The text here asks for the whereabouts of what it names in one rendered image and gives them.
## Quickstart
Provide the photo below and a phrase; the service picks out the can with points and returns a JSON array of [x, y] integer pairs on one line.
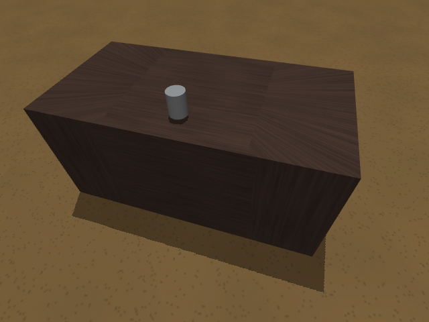
[[176, 101]]

